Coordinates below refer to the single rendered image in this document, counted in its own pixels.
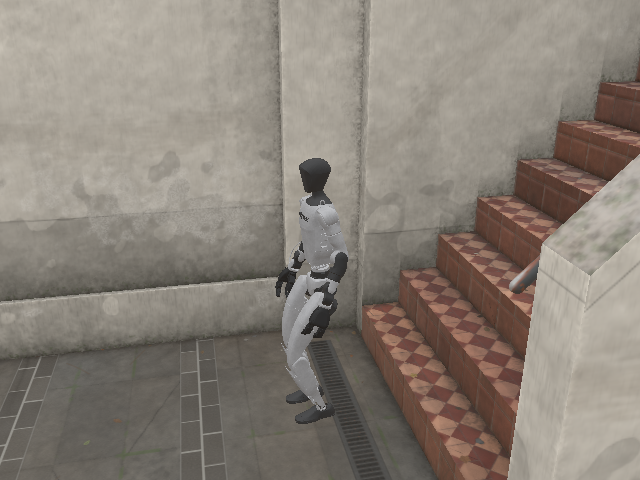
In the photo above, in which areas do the stairs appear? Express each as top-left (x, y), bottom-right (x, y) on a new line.
top-left (361, 57), bottom-right (640, 480)

